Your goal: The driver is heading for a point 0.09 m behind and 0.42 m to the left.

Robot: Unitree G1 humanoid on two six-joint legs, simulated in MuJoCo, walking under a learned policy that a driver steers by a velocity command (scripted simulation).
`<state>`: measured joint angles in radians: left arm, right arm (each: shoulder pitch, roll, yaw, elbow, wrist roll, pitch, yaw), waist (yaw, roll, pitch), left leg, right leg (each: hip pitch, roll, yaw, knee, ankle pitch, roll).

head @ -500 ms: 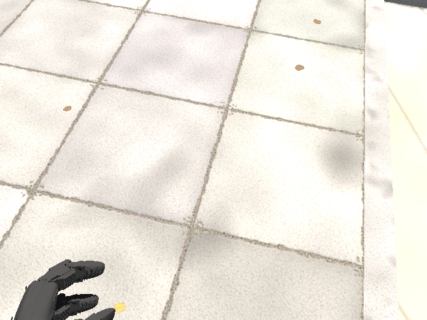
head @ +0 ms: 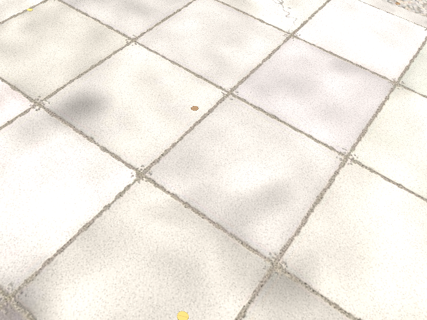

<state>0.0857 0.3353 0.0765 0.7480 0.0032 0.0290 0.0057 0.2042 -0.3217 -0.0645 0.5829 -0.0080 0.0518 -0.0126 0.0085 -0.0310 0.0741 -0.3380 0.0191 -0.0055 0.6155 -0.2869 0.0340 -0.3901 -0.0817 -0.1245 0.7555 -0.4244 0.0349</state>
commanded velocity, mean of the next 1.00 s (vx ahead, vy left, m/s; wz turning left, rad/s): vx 0.06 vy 0.00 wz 0.52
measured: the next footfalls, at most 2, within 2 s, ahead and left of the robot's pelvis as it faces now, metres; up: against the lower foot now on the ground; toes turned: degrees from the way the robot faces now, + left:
right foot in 0.38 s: +0.15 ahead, -0.11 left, +0.00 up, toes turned +17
left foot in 0.80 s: +0.09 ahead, +0.16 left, +0.00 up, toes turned +28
